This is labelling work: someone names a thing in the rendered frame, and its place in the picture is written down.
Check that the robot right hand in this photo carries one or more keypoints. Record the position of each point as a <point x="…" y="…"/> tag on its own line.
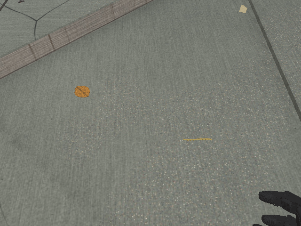
<point x="288" y="201"/>

